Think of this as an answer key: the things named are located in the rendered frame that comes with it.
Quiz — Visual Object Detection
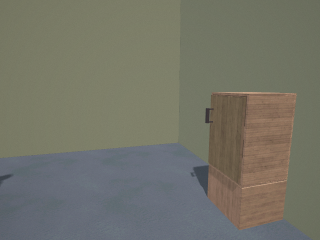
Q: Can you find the handle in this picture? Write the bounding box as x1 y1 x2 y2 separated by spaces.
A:
205 108 213 123

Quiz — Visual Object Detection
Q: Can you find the cupboard door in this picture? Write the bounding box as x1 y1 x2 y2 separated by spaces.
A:
208 95 246 183

